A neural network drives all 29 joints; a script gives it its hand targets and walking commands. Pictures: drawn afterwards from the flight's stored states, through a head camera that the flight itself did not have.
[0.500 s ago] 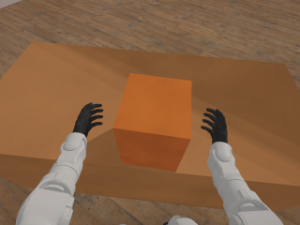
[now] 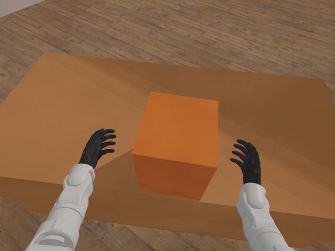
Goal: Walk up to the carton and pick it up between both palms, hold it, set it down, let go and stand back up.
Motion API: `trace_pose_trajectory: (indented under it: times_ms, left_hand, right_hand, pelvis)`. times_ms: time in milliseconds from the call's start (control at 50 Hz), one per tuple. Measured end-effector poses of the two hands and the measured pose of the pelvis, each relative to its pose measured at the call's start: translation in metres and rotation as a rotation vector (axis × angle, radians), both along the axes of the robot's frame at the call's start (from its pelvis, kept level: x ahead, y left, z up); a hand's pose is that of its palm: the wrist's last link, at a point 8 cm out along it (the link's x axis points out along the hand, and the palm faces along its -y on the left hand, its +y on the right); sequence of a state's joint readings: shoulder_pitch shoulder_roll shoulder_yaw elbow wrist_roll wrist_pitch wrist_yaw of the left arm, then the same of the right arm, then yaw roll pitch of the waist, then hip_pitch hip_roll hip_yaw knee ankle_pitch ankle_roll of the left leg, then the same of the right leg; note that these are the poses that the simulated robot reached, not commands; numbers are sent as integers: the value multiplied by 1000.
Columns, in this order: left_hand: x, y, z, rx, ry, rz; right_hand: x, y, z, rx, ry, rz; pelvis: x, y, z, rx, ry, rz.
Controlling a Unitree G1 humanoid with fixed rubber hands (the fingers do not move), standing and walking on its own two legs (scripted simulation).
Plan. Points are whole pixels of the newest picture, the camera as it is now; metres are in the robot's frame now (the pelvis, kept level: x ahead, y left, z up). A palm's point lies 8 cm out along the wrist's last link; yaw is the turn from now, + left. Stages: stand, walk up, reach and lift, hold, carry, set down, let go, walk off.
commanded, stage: set down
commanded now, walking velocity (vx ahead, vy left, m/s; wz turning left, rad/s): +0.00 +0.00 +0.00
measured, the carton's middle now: (176, 148) +0.40 -0.02 -0.08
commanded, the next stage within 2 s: none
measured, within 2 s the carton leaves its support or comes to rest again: neither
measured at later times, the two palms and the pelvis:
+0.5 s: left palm (77, 208) +0.22 +0.22 -0.04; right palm (252, 214) +0.19 -0.19 -0.03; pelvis +0.00 +0.00 +0.00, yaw +0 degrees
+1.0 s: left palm (79, 237) +0.17 +0.22 -0.06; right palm (262, 237) +0.15 -0.21 -0.07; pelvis +0.00 +0.00 +0.00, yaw -1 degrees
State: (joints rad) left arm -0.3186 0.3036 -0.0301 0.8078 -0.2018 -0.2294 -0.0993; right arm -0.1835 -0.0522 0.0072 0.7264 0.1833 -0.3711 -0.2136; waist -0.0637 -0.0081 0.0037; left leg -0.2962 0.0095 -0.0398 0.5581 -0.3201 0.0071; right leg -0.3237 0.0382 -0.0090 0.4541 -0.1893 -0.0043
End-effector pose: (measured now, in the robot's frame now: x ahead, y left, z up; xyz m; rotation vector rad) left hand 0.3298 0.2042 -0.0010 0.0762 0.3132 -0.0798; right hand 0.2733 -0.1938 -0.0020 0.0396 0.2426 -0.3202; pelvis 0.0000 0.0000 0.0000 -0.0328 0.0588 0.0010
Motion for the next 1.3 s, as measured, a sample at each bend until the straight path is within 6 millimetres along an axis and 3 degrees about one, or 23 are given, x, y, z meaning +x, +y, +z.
trace_pose_trajectory:
  times_ms: [240,340,540,700,920,1000,1060,1100,1200,1300]
  left_hand:
    - [-66,5,-23,-14,60,11]
    - [-89,12,-29,-17,54,34]
    - [-114,19,-37,2,107,39]
    - [-123,18,-45,27,177,56]
    - [-163,12,-62,31,285,99]
    - [-165,12,-64,35,296,109]
    - [-151,12,-42,8,125,94]
    - [-141,14,-37,21,71,57]
    - [-125,21,-43,27,106,27]
    - [-128,21,-46,24,142,39]
  right_hand:
    - [-57,2,-19,-3,54,3]
    - [-70,2,-22,-2,69,7]
    - [-83,8,-34,-8,124,34]
    - [-86,-1,-46,-15,197,55]
    - [-125,-14,-64,-23,299,75]
    - [-125,-14,-65,-20,306,91]
    - [-116,-7,-43,13,158,51]
    - [-110,1,-40,23,122,50]
    - [-97,13,-47,20,139,56]
    - [-94,10,-46,2,154,54]
  pelvis:
    - [2,1,3,1,-63,-8]
    - [-1,0,2,5,-68,-7]
    - [-4,2,0,5,-108,-6]
    - [-4,4,-1,7,-137,-11]
    - [4,0,0,13,-170,-15]
    - [5,-2,0,17,-160,-11]
    - [5,-4,-2,19,-142,6]
    - [4,-5,-2,18,-139,9]
    - [3,-2,-4,9,-151,-4]
    - [8,3,-1,0,-173,-14]
